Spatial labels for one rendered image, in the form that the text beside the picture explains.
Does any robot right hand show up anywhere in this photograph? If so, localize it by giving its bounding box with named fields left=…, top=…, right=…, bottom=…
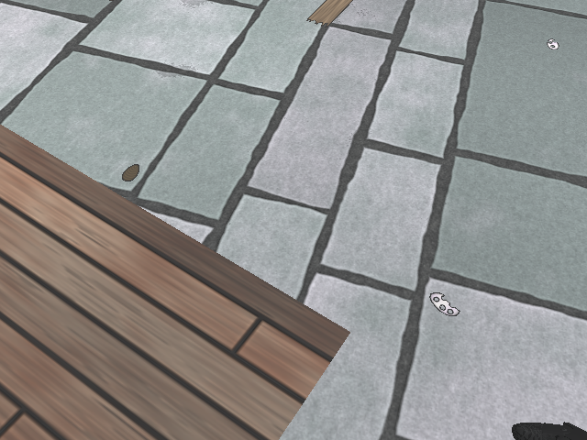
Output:
left=512, top=422, right=587, bottom=440

